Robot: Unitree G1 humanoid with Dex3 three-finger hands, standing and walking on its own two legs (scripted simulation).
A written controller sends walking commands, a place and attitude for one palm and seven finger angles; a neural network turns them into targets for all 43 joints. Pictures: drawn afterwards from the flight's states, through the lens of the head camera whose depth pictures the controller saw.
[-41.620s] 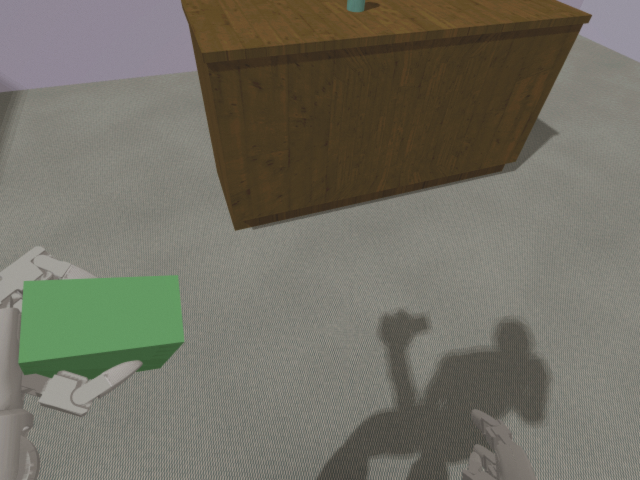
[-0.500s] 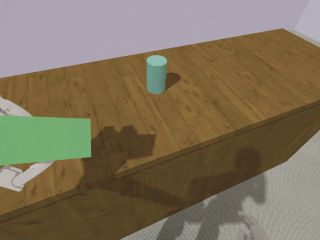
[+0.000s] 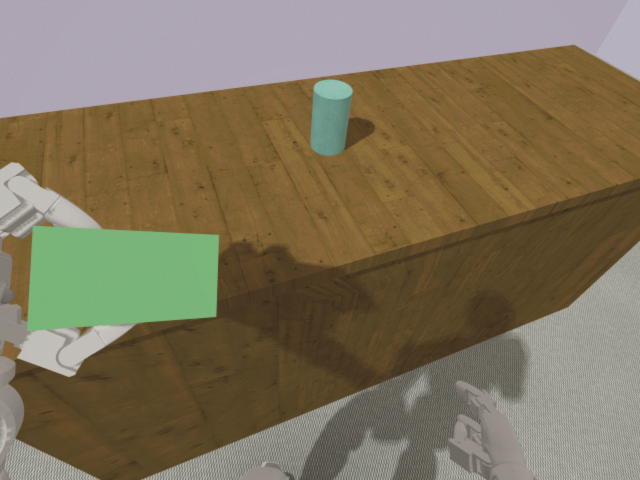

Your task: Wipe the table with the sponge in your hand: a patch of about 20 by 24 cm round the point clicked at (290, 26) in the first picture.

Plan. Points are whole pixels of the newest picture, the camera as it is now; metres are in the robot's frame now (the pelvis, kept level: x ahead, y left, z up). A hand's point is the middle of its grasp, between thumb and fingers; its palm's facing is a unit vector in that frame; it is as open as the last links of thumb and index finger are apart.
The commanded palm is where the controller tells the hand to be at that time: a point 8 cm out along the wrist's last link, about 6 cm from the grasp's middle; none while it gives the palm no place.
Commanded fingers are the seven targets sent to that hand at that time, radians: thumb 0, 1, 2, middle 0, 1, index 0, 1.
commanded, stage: step back with the hand held close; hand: left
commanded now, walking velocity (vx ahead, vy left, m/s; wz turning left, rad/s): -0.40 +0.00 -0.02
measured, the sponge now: (147, 272) +0.25 +0.18 +0.20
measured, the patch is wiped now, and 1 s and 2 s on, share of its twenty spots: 0.95 0.95 0.95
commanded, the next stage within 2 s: stop stepping back and stand still in 0.50 s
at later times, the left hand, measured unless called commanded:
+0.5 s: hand out of the picture +0.12 +0.23 +0.25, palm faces +0.29 -0.92 -0.28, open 9.9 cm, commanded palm +0.07 +0.30 +0.26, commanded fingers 0.00 0.10 1.30 -1.20 -1.60 -1.20 -1.60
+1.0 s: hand out of the picture -0.01 +0.28 +0.26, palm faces +0.45 -0.81 -0.37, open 9.9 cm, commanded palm -0.07 +0.32 +0.26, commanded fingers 0.00 0.10 1.30 -1.20 -1.60 -1.20 -1.60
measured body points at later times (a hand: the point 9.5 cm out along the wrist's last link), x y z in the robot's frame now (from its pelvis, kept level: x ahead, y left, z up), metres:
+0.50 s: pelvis -0.10 +0.03 +0.01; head -0.10 +0.08 +0.46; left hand +0.09 +0.28 +0.27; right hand +0.05 -0.20 -0.06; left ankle -0.09 +0.12 -0.66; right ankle -0.11 -0.12 -0.72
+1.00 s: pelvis -0.24 +0.04 +0.01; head -0.26 +0.04 +0.46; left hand -0.04 +0.32 +0.27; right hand -0.07 -0.17 -0.08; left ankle -0.17 +0.14 -0.67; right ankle -0.25 -0.04 -0.72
